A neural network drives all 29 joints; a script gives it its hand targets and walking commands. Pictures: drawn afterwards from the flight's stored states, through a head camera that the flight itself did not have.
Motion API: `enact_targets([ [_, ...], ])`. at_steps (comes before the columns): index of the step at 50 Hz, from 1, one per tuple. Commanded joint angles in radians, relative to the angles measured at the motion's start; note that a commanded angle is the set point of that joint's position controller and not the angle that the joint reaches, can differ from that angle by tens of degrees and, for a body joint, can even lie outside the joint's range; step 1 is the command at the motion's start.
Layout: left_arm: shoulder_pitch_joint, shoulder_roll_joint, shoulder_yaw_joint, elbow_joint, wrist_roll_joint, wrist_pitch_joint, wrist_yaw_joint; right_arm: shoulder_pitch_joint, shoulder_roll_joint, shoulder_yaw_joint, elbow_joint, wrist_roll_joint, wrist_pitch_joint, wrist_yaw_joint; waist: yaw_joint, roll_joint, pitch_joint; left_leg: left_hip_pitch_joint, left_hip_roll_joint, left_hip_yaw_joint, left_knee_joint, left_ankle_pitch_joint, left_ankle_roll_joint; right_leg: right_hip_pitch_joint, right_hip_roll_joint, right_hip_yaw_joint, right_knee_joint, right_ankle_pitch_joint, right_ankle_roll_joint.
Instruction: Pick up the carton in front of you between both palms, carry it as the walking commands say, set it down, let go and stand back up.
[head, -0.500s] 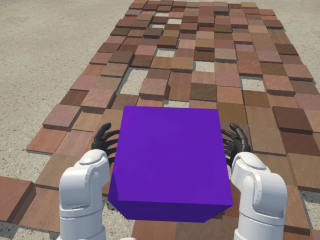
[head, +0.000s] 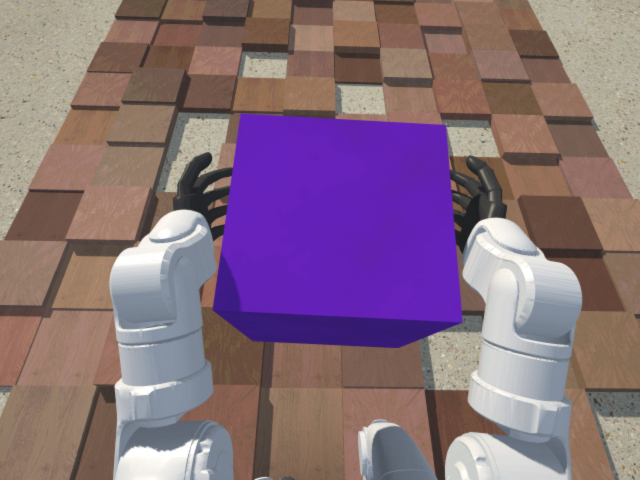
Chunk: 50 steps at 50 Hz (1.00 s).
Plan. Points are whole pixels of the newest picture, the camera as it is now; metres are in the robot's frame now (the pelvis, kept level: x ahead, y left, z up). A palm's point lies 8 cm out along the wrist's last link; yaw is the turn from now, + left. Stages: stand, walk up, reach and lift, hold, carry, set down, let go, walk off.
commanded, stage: carry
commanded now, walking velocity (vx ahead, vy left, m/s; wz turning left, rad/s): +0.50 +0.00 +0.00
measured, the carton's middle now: (333, 251) +0.38 -0.02 +0.04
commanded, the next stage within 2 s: none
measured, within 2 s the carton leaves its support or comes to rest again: neither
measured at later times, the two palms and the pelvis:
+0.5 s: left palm (171, 9) +0.69 +0.18 +0.17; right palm out of the picture +0.73 -0.11 +0.16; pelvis +0.35 -0.02 +0.04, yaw +5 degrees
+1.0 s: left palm out of the picture +0.97 +0.29 +0.12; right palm out of the picture +1.06 +0.00 +0.13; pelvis +0.68 +0.05 +0.01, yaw +18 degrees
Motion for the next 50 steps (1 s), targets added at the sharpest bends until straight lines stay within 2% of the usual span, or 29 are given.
enact_targets([
  [1,-0.611,-0.703,-0.646,-0.127,-0.218,-0.02,-0.047,-0.64,0.776,0.726,-0.17,0.344,0.038,0.129,-0.013,0.098,-0.644,0.682,0.278,-0.344,-0.08,0.599,0.137,-0.209,-0.017,-0.02,-0.101,0.018,0.007],
  [6,-0.601,-0.656,-0.647,-0.103,-0.211,0.044,-0.05,-0.601,0.716,0.691,-0.097,0.312,0.101,0.135,0.0,0.153,-0.531,0.51,0.187,-0.156,-0.113,0.746,0.086,0.047,0.058,-0.161,-0.559,0.146,0.001],
  [8,-0.609,-0.66,-0.646,-0.063,-0.216,0.063,-0.058,-0.603,0.713,0.674,-0.052,0.299,0.122,0.138,0.054,0.163,-0.544,0.458,0.16,-0.066,0.032,1.018,0.031,0.269,0.134,-0.236,-0.705,0.236,-0.016],
  [9,-0.62,-0.668,-0.645,-0.046,-0.223,0.07,-0.063,-0.601,0.71,0.664,-0.029,0.289,0.129,0.137,0.103,0.147,-0.601,0.381,0.153,-0.018,0.184,0.986,-0.008,0.479,0.124,-0.218,-0.782,0.326,-0.035],
  [10,-0.626,-0.673,-0.643,-0.026,-0.227,0.075,-0.067,-0.625,0.704,0.652,-0.01,0.277,0.136,0.137,0.158,0.099,-0.645,0.295,0.131,0.012,0.343,0.817,-0.035,0.648,0.093,-0.171,-0.849,0.382,-0.027],
  [11,-0.656,-0.666,-0.648,-0.029,-0.23,0.072,-0.07,-0.653,0.726,0.645,-0.025,0.271,0.144,0.139,0.166,-0.181,-0.756,-0.045,0.027,-0.039,0.64,0.445,-0.089,0.969,-0.178,0.311,-0.822,0.483,-0.19],
  [12,-0.652,-0.713,-0.65,-0.009,-0.248,0.079,-0.074,-0.663,0.73,0.635,-0.02,0.254,0.154,0.14,0.18,-0.326,-0.737,-0.244,-0.088,-0.114,0.856,-0.169,-0.105,1.042,-0.286,0.578,-0.9,0.671,-0.284],
  [13,-0.69,-0.755,-0.67,-0.038,-0.286,0.086,-0.084,-0.68,0.751,0.628,-0.005,0.244,0.155,0.138,0.18,-0.204,-0.695,-0.332,-0.033,-0.202,0.929,-0.192,-0.078,1.023,-0.27,0.519,-0.85,0.658,-0.279],
  [14,-0.754,-0.801,-0.694,-0.069,-0.329,0.086,-0.096,-0.7,0.77,0.608,-0.01,0.235,0.152,0.136,0.191,-0.083,-0.642,-0.392,-0.011,-0.209,0.898,-0.185,-0.07,0.989,-0.253,0.464,-0.839,0.634,-0.243],
  [15,-0.793,-0.835,-0.714,-0.084,-0.358,0.084,-0.104,-0.687,0.779,0.583,0.014,0.209,0.15,0.131,0.187,-0.037,-0.608,-0.423,0.015,-0.208,0.829,-0.151,-0.062,0.955,-0.24,0.412,-0.843,0.622,-0.207],
  [17,-0.838,-0.9,-0.743,-0.06,-0.403,0.072,-0.121,-0.639,0.793,0.552,0.077,0.147,0.14,0.122,0.165,-0.055,-0.61,-0.39,0.029,-0.204,0.677,-0.103,-0.066,0.918,-0.213,0.342,-0.871,0.521,-0.155],
  [21,-0.786,-0.962,-0.737,0.073,-0.404,0.043,-0.155,-0.523,0.823,0.529,0.202,0.065,0.108,0.121,0.155,-0.098,-0.545,-0.334,0.028,-0.142,0.342,-0.024,-0.094,0.837,-0.216,0.213,-0.937,0.556,-0.157],
  [26,-0.687,-0.986,-0.704,0.155,-0.334,-0.004,-0.165,-0.548,0.895,0.596,0.192,0.102,0.067,0.152,0.132,-0.159,-0.482,-0.088,-0.01,-0.045,-0.025,0.27,-0.078,0.77,-0.188,-0.011,-0.957,0.719,-0.041],
  [29,-0.643,-0.946,-0.686,0.138,-0.284,-0.025,-0.149,-0.574,0.907,0.642,0.162,0.161,0.05,0.164,0.052,-0.164,-0.555,0.192,-0.056,0.047,-0.133,0.33,-0.05,0.772,-0.163,-0.165,-0.712,0.94,0.028],
  [30,-0.628,-0.92,-0.672,0.141,-0.263,-0.026,-0.142,-0.565,0.908,0.65,0.168,0.173,0.045,0.165,0.032,-0.078,-0.587,0.348,-0.076,0.04,-0.148,0.297,-0.048,0.693,-0.121,-0.202,-0.53,0.824,0.053],
  [31,-0.62,-0.884,-0.656,0.151,-0.239,-0.025,-0.134,-0.524,0.907,0.645,0.198,0.178,0.044,0.168,-0.006,-0.017,-0.562,0.495,0.015,-0.132,-0.116,0.283,-0.018,0.481,-0.095,-0.151,-0.344,0.568,0.074],
  [32,-0.576,-0.887,-0.645,0.176,-0.217,-0.016,-0.129,-0.517,0.873,0.634,0.225,0.177,0.04,0.166,0.038,0.209,-0.559,0.647,0.227,-0.47,-0.033,0.674,0.076,0.231,0.004,-0.109,-0.187,-0.053,0.1],
  [33,-0.535,-0.857,-0.628,0.214,-0.201,-0.013,-0.124,-0.489,0.864,0.625,0.243,0.18,0.04,0.166,0.023,0.228,-0.581,0.736,0.254,-0.649,-0.073,0.673,0.193,0.057,0.08,-0.034,-0.036,-0.186,0.115],
  [34,-0.523,-0.871,-0.622,0.219,-0.196,-0.018,-0.118,-0.508,0.882,0.636,0.217,0.208,0.036,0.17,0.005,0.194,-0.593,0.772,0.273,-0.693,-0.103,0.604,0.249,-0.064,0.069,0.005,0.05,-0.171,0.115],
  [35,-0.524,-0.887,-0.627,0.194,-0.196,-0.029,-0.113,-0.549,0.926,0.666,0.179,0.244,0.027,0.179,0.001,0.112,-0.617,0.732,0.273,-0.703,-0.131,0.439,0.237,-0.083,0.016,0.044,0.054,-0.126,0.112],
  [37,-0.577,-0.921,-0.635,0.133,-0.19,-0.055,-0.104,-0.648,0.997,0.707,0.111,0.3,0.004,0.193,0.011,0.054,-0.604,0.63,0.214,-0.616,-0.131,0.428,0.215,-0.086,-0.026,0.06,-0.009,-0.063,0.115],
  [42,-0.534,-0.892,-0.672,0.028,-0.169,-0.104,-0.083,-0.625,0.991,0.773,0.038,0.337,-0.037,0.198,0.013,0.058,-0.575,0.464,0.12,-0.504,-0.171,0.248,0.173,0.042,0.013,-0.001,-0.472,-0.023,0.148],
  [44,-0.524,-0.86,-0.701,-0.013,-0.176,-0.107,-0.078,-0.562,0.947,0.779,0.026,0.319,-0.037,0.193,0.001,0.103,-0.573,0.368,0.082,-0.435,-0.159,0.316,0.123,0.223,0.068,-0.08,-0.704,0.085,0.145],
  [45,-0.516,-0.843,-0.713,-0.032,-0.183,-0.105,-0.077,-0.54,0.921,0.778,0.014,0.312,-0.035,0.189,0.019,0.13,-0.604,0.323,0.086,-0.399,-0.126,0.401,0.1,0.362,0.078,-0.111,-0.749,0.151,0.13],
  [46,-0.518,-0.831,-0.722,-0.05,-0.193,-0.101,-0.076,-0.515,0.898,0.777,0.007,0.308,-0.031,0.183,0.069,0.116,-0.657,0.231,0.071,-0.33,0.0,0.53,0.065,0.583,0.084,-0.137,-0.799,0.228,0.105],
  [47,-0.488,-0.806,-0.719,-0.05,-0.199,-0.097,-0.076,-0.517,0.869,0.773,-0.008,0.302,-0.026,0.175,0.166,0.07,-0.72,0.093,0.035,-0.256,0.203,0.582,0.029,0.829,0.038,-0.102,-0.797,0.251,0.066],
  [48,-0.472,-0.769,-0.713,-0.064,-0.2,-0.099,-0.075,-0.538,0.847,0.771,-0.033,0.307,-0.02,0.169,0.218,-0.083,-0.753,-0.118,-0.034,-0.201,0.438,0.329,-0.023,1.008,-0.167,0.218,-0.853,0.204,-0.026],
  [49,-0.481,-0.739,-0.72,-0.075,-0.206,-0.097,-0.072,-0.534,0.83,0.756,-0.058,0.296,-0.01,0.164,0.157,-0.349,-0.741,-0.334,-0.135,-0.163,0.66,-0.188,-0.057,1.072,-0.366,0.593,-0.902,0.533,-0.172],
  [50,-0.515,-0.758,-0.743,-0.118,-0.251,-0.08,-0.075,-0.517,0.788,0.731,-0.063,0.272,-0.004,0.15,0.149,-0.195,-0.7,-0.394,-0.058,-0.238,0.772,-0.212,-0.035,1.063,-0.399,0.542,-0.834,0.604,-0.21],
])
